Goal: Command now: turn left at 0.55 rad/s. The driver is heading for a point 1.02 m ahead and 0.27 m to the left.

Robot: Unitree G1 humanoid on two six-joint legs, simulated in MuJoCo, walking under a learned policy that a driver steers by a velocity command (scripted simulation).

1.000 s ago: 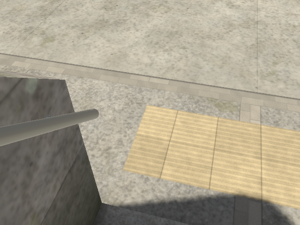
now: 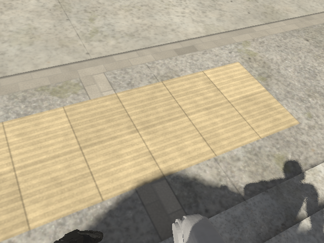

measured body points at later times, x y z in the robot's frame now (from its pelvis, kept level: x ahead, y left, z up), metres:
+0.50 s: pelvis -0.01 -0.06 +0.01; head -0.03 -0.03 +0.45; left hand +0.21 +0.23 -0.01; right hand +0.17 -0.29 -0.07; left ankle +0.06 +0.06 -0.73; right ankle +0.07 -0.18 -0.38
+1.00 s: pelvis -0.02 -0.13 +0.15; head -0.02 -0.15 +0.60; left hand -0.21 +0.08 +0.04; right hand +0.34 -0.08 +0.14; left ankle -0.07 +0.03 -0.36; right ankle +0.04 -0.24 -0.52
